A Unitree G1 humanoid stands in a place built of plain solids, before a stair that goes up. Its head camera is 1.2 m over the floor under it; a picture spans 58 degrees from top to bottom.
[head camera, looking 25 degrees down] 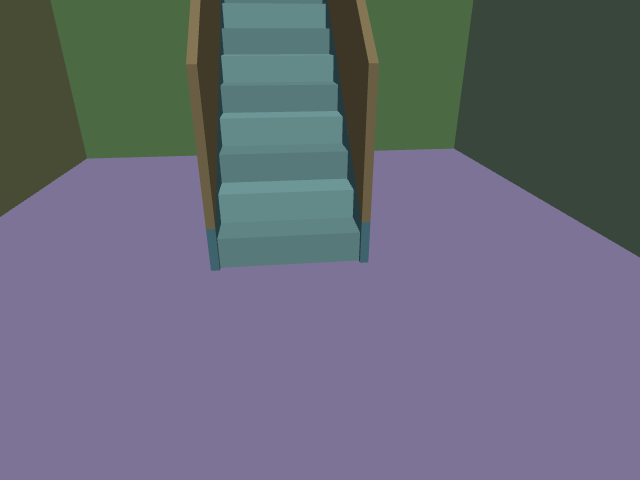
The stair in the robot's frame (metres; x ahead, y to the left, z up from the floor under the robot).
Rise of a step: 0.18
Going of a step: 0.23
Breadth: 0.81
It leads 7 degrees to the left of straight ahead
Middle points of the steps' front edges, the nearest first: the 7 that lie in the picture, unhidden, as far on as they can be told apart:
2.24 0.17 0.18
2.47 0.20 0.36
2.70 0.22 0.55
2.94 0.25 0.73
3.17 0.28 0.91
3.40 0.30 1.09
3.63 0.33 1.27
